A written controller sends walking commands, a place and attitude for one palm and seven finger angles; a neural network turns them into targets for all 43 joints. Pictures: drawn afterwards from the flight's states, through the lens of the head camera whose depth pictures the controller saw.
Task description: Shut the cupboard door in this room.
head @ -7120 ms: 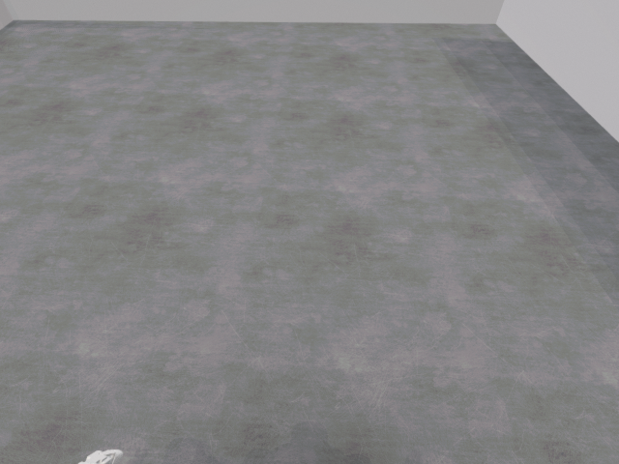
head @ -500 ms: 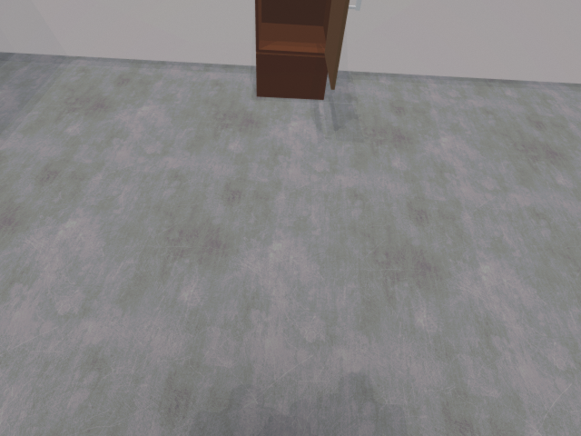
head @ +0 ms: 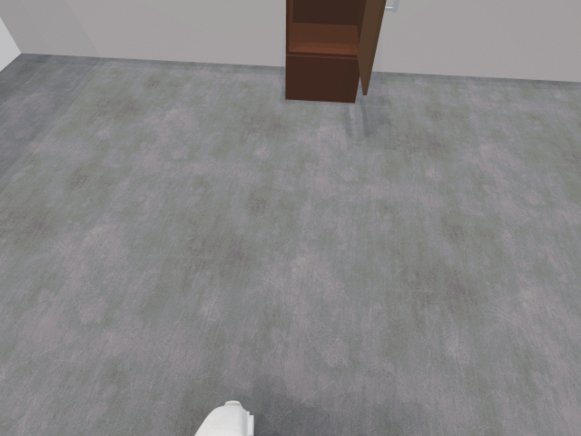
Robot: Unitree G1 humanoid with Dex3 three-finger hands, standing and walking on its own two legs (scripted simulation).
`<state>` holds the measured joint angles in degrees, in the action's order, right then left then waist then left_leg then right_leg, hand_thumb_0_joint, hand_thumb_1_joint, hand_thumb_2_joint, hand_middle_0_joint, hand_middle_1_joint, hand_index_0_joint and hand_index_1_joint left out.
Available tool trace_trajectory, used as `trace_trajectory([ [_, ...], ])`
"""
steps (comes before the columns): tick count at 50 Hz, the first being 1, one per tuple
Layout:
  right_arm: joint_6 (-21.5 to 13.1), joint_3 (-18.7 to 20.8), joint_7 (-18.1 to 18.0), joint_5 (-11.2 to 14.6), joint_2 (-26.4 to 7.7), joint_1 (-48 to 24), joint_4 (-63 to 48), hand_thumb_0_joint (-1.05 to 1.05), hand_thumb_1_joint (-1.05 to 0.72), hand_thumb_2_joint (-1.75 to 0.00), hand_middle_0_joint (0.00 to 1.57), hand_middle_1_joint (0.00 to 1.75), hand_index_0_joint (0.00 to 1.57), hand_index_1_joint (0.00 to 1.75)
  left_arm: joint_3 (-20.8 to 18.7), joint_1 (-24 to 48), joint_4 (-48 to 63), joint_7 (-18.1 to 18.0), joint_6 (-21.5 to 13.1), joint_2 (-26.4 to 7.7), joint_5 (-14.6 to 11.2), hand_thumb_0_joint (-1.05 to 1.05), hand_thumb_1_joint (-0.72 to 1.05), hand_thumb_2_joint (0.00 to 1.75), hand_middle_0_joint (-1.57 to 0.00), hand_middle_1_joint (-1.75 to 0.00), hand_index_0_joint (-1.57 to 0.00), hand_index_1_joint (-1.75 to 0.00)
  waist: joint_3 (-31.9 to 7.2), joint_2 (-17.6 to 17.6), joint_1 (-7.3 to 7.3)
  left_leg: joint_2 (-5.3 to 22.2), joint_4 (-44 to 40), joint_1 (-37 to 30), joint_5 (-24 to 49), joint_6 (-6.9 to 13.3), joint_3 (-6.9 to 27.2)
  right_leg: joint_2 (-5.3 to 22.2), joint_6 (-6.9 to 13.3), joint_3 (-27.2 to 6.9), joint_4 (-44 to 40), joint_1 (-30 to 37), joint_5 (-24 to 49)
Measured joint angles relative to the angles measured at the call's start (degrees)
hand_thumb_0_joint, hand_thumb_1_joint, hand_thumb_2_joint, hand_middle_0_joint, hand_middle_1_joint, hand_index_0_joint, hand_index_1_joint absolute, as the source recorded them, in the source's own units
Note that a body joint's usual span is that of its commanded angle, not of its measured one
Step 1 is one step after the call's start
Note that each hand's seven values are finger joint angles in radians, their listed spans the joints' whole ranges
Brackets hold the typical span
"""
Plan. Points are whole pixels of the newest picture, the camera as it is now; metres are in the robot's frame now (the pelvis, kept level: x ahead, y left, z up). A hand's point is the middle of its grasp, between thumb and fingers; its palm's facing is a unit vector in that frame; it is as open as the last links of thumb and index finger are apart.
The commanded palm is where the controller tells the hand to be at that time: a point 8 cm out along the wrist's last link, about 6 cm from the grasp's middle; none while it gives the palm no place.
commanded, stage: turn or walk to find it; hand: left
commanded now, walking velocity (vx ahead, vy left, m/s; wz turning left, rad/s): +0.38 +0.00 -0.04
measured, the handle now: out of the picture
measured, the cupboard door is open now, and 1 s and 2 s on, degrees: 91 91 91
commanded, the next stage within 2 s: stand and wait in 0.40 s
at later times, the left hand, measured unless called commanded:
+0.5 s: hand (208, 300) +0.35 +0.20 -0.15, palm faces -0.03 -0.97 -0.24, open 7.3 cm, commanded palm none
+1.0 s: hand (201, 335) +0.30 +0.20 -0.18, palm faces +0.05 -0.99 -0.14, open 7.3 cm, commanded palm none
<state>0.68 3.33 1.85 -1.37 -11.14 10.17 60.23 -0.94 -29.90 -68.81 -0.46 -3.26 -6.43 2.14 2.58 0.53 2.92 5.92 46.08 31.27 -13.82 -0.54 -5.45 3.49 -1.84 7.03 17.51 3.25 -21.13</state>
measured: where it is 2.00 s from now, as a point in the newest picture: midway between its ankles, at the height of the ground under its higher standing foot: (292, 408)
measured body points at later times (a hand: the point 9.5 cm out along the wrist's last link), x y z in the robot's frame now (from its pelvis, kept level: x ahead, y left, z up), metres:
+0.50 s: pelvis +0.21 +0.01 -0.01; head +0.23 -0.01 +0.44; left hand +0.35 +0.25 -0.13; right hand +0.16 -0.21 -0.18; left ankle +0.13 +0.14 -0.74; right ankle +0.30 -0.10 -0.74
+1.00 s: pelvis +0.31 +0.03 +0.01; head +0.32 +0.05 +0.46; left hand +0.30 +0.25 -0.16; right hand +0.35 -0.20 -0.14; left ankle +0.30 +0.13 -0.74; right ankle +0.30 -0.10 -0.74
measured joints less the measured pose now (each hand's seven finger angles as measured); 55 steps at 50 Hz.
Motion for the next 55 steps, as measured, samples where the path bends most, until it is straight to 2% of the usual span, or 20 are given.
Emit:
trace_trajectory([
  [2, -0.5, -0.2, 0.2, 0.1, 0.2, -1.7, -0.6, 0.01, -0.91, -0.90, 0.20, 0.30, 0.19, 0.30, -0.1, -0.5, -0.5, 0.1, 0.1, 0.0, 0.0, 0.00, 0.91, 0.90, -0.20, -0.30, -0.20, -0.30, 1.1, 0.5, 0.59, -0.3, -4.6, -1.5, -0.2, 0.5, -1.0, 0.9, -1.1, 0.1, 1.0, 1.0, -2.0],
  [4, -1.9, -0.6, 0.0, -0.1, 0.2, -2.9, -1.3, 0.01, -0.91, -0.90, 0.20, 0.30, 0.19, 0.30, -0.2, -1.3, -0.9, 0.2, 0.2, 0.2, -0.2, 0.00, 0.91, 0.90, -0.20, -0.30, -0.20, -0.30, 1.7, 0.8, 0.62, -1.1, -10.7, -5.4, 1.2, 1.3, -2.4, 2.1, -1.8, -0.3, 6.9, 0.1, -5.9],
  [5, -2.9, -0.6, -0.4, -0.4, 0.2, -3.5, -1.6, 0.01, -0.91, -0.90, 0.20, 0.30, 0.19, 0.30, -0.2, -1.1, -1.2, 0.3, 0.6, 0.4, -0.4, 0.00, 0.91, 0.90, -0.20, -0.30, -0.20, -0.30, 2.1, 0.5, 0.25, -1.1, -10.2, -5.6, 3.4, 1.8, -2.7, 2.7, -1.2, -0.5, 14.3, -2.7, -7.7],
  [8, -4.5, -0.7, -1.2, -0.2, 1.4, -3.8, -1.7, 0.00, -0.91, -0.90, 0.20, 0.30, 0.20, 0.30, -0.5, 2.2, -0.7, 0.6, 1.9, -0.3, -0.9, 0.00, 0.91, 0.90, -0.20, -0.30, -0.20, -0.30, 3.0, 0.7, -0.29, -1.1, -6.1, -7.6, -1.5, 2.7, -4.2, 1.9, 1.4, -4.9, 42.2, -15.0, -8.1],
  [9, -4.6, -0.8, -1.4, -0.2, 1.9, -3.2, -1.5, 0.00, -0.91, -0.90, 0.20, 0.30, 0.20, 0.30, -0.7, 3.8, -0.2, 0.6, 2.1, -0.8, -0.8, 0.00, 0.91, 0.90, -0.20, -0.30, -0.20, -0.30, 2.8, 0.7, -0.60, -1.2, -7.2, -9.3, -2.3, 2.7, -4.7, 1.8, 1.9, -4.9, 47.9, -18.8, -6.1],
  [11, -5.2, 0.1, -2.5, 0.3, 2.5, -1.4, -1.2, -0.01, -0.93, -0.89, 0.20, 0.30, 0.20, 0.30, -1.4, 7.3, 1.6, 0.9, 2.3, -2.0, -0.4, 0.00, 0.91, 0.90, -0.20, -0.30, -0.20, -0.30, 1.9, 0.8, -1.36, -1.9, -10.9, -12.8, -2.0, 2.2, -5.3, 2.2, 2.1, -3.9, 52.4, -25.2, -2.4],
  [14, -5.2, 0.3, -2.8, 0.0, 1.7, 1.9, 0.0, -0.02, -0.96, -0.89, 0.21, 0.30, 0.20, 0.30, -2.2, 12.5, 5.6, 1.1, 2.4, -3.4, -0.1, 0.00, 0.91, 0.90, -0.20, -0.30, -0.20, -0.29, 0.0, 1.1, -2.01, -3.3, -16.4, -17.4, -1.2, 2.4, -5.8, 3.3, 1.7, -2.5, 49.8, -32.0, 2.5],
  [17, -4.6, 0.1, -2.5, -0.1, 1.2, 5.2, 1.5, -0.02, -0.95, -0.89, 0.20, 0.30, 0.20, 0.30, -2.7, 17.2, 9.5, 1.4, 2.5, -4.1, -0.1, 0.00, 0.91, 0.90, -0.19, -0.30, -0.20, -0.29, -1.5, 1.1, -2.31, -4.5, -20.9, -21.4, -1.1, 2.1, -6.0, 4.2, 0.9, -1.9, 43.5, -35.6, 7.0],
  [22, -3.6, 0.0, -2.2, -0.3, 1.3, 9.0, 3.4, -0.01, -0.93, -0.90, 0.20, 0.30, 0.20, 0.30, -2.5, 23.2, 13.5, 1.5, 1.9, -4.2, -0.2, 0.00, 0.91, 0.90, -0.19, -0.30, -0.20, -0.29, -1.2, 0.0, -4.26, -5.0, -22.4, -25.6, -3.5, 0.8, -4.9, 4.5, -0.3, -1.3, 26.2, -33.0, 9.9],
  [25, -2.9, -0.3, -2.1, -0.4, 1.9, 11.0, 4.3, 0.00, -0.92, -0.90, 0.20, 0.30, 0.20, 0.30, -1.9, 24.4, 14.5, 1.4, 0.7, -4.3, -0.1, 0.00, 0.91, 0.90, -0.19, -0.30, -0.20, -0.29, -0.8, -0.6, -4.97, -3.8, -16.9, -26.0, -8.8, -1.0, -4.0, 3.1, 0.3, -0.1, 16.5, -27.1, 12.5],
  [26, -2.5, -0.3, -2.1, -0.3, 1.8, 11.0, 4.7, 0.00, -0.92, -0.90, 0.20, 0.30, 0.20, 0.30, -1.7, 24.7, 14.2, 1.1, 0.0, -3.9, 0.0, 0.00, 0.91, 0.90, -0.19, -0.30, -0.20, -0.29, -0.5, -1.6, -4.90, -2.6, -12.3, -24.5, -10.9, -0.7, -3.2, 2.3, 1.7, 0.6, 17.3, -26.7, 10.3],
  [28, -1.4, -0.6, -2.3, 0.1, 1.7, 10.1, 4.8, 0.00, -0.91, -0.90, 0.20, 0.30, 0.20, 0.30, -0.8, 24.7, 13.6, 0.9, -0.9, -3.1, -0.3, 0.00, 0.91, 0.90, -0.19, -0.30, -0.20, -0.29, 0.5, -2.9, -5.18, -2.3, -0.5, -19.8, -16.2, -0.5, 0.6, 1.4, 3.6, 1.7, 19.2, -26.1, 7.8],
  [30, -0.8, -0.9, -2.5, 0.3, 1.9, 8.9, 4.5, 0.00, -0.91, -0.90, 0.20, 0.30, 0.20, 0.30, -0.2, 24.1, 12.6, 0.7, -0.7, -2.2, -0.6, -0.01, 0.91, 0.90, -0.19, -0.30, -0.20, -0.29, 1.2, -2.8, -5.14, -2.6, 8.2, -15.4, -16.6, -0.7, 2.5, 1.1, 4.2, 2.5, 17.5, -23.9, 7.9],
  [32, -0.5, -1.1, -2.6, 0.4, 1.9, 7.5, 4.0, 0.01, -0.91, -0.90, 0.20, 0.30, 0.20, 0.30, 0.3, 23.0, 11.3, 0.3, -0.1, -1.3, -0.7, -0.01, 0.91, 0.90, -0.20, -0.30, -0.20, -0.30, 1.4, -2.7, -4.87, -2.3, 10.3, -12.4, -14.4, -1.2, 2.8, 0.8, 4.2, 3.0, 14.6, -21.5, 8.5],
  [36, -0.3, -1.5, -2.6, 0.3, 2.1, 5.3, 2.7, 0.00, -0.91, -0.90, 0.20, 0.30, 0.19, 0.30, -0.8, 21.6, 10.0, -0.7, 0.6, -1.9, -1.0, -0.03, 0.95, 0.90, -0.20, -0.30, -0.21, -0.30, 0.7, -2.4, -3.64, -1.3, 2.6, -10.5, -10.3, -1.9, 2.4, -0.1, 3.9, 4.0, 10.3, -18.5, 9.4],
  [40, -0.6, -1.8, -2.9, 0.0, 1.3, 3.9, 2.4, 0.01, -0.93, -0.90, 0.20, 0.30, 0.20, 0.30, -0.6, 19.9, 7.9, -0.6, 1.9, -2.9, -1.1, -0.03, 0.95, 0.90, -0.20, -0.30, -0.21, -0.30, -0.1, -2.5, -2.69, -0.8, -11.8, -14.4, -2.1, -2.2, 1.5, -1.1, 2.9, 4.6, 10.6, -17.0, 8.0],
  [41, -0.9, -1.9, -2.9, 0.1, 1.3, 3.7, 2.8, 0.01, -0.93, -0.90, 0.20, 0.30, 0.20, 0.30, -0.5, 19.4, 7.2, -0.6, 2.3, -3.2, -1.3, -0.02, 0.94, 0.90, -0.20, -0.30, -0.21, -0.30, -0.3, -2.1, -2.57, -0.9, -13.4, -15.5, -1.4, -0.9, 1.2, -1.0, 2.5, 4.5, 11.4, -16.8, 7.2],
  [43, -1.1, -2.3, -3.0, 0.0, 1.9, 3.4, 3.4, 0.01, -0.94, -0.90, 0.20, 0.30, 0.20, 0.30, -0.5, 18.2, 5.8, -0.5, 3.2, -3.8, -1.4, -0.02, 0.93, 0.90, -0.20, -0.30, -0.20, -0.30, -0.8, -0.1, -2.05, -1.8, -14.5, -17.2, -2.0, 0.4, 0.2, -0.3, 1.7, 3.7, 10.7, -15.5, 7.2],
  [46, -1.4, -2.8, -3.2, 0.3, 2.1, 3.4, 3.9, 0.01, -0.94, -0.90, 0.20, 0.30, 0.20, 0.30, 0.0, 16.3, 4.1, -0.4, 3.7, -4.0, -1.4, -0.01, 0.93, 0.90, -0.20, -0.30, -0.20, -0.30, -1.8, 1.4, -1.43, -2.9, -18.3, -19.8, -1.6, 1.0, -0.8, 0.4, 0.9, 3.0, 7.7, -13.6, 7.7],
  [55, -2.0, -3.0, -3.8, 0.7, 1.9, 2.8, 4.5, 0.01, -0.94, -0.89, 0.20, 0.30, 0.20, 0.30, 1.5, 11.9, 0.9, -0.7, 3.1, -2.3, -1.3, 0.00, 0.91, 0.90, -0.20, -0.30, -0.20, -0.30, -1.7, 1.2, -1.40, -4.7, -23.5, -24.2, -1.0, 2.0, -2.3, 1.6, -0.6, 1.7, 3.9, -10.3, 8.3],
])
